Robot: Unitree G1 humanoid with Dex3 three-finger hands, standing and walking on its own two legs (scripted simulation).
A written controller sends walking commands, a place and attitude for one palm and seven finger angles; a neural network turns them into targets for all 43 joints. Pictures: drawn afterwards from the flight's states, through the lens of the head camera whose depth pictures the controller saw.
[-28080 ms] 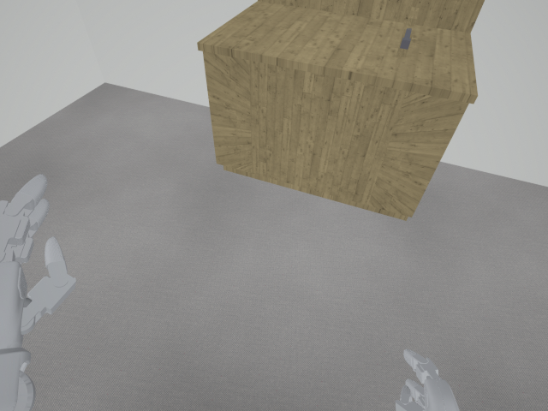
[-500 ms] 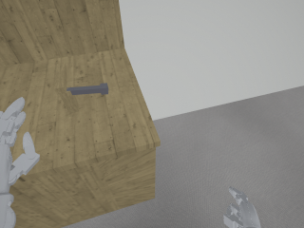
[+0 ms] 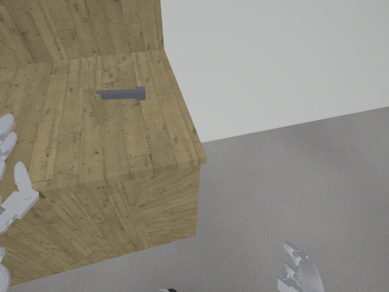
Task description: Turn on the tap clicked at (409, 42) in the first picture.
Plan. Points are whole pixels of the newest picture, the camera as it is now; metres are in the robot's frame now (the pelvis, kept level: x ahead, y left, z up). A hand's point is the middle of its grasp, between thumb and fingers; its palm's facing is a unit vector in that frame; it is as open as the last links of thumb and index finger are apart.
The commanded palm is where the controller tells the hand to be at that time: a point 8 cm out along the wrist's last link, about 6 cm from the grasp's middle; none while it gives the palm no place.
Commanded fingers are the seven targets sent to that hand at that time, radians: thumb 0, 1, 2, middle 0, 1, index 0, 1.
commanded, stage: step back with the hand held close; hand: left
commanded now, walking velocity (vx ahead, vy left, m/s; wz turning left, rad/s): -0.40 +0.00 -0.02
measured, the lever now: (140, 93) +0.61 +0.22 +0.05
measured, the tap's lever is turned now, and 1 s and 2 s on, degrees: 80 80 80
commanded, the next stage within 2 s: stop stepping back and stand still in 0.36 s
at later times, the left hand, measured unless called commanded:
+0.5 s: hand out of the picture +0.09 +0.21 +0.17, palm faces +0.31 -0.85 -0.42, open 7.5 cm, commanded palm +0.05 +0.26 +0.18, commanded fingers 0.00 0.90 0.90 -0.20 -0.30 -0.20 -0.30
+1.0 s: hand out of the picture +0.02 +0.24 +0.17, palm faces +0.45 -0.83 -0.34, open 7.5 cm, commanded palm -0.04 +0.28 +0.18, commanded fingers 0.00 0.90 0.90 -0.20 -0.30 -0.20 -0.30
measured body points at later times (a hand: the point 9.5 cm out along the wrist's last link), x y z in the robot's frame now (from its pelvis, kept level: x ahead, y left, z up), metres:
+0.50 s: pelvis -0.13 -0.01 +0.00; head -0.12 -0.02 +0.45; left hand +0.06 +0.25 +0.19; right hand +0.04 -0.26 -0.08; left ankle -0.03 +0.10 -0.71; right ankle -0.13 -0.10 -0.73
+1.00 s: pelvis -0.19 -0.01 +0.00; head -0.21 -0.02 +0.45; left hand -0.01 +0.28 +0.18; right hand -0.05 -0.24 -0.10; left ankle -0.20 +0.12 -0.70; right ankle -0.17 -0.09 -0.73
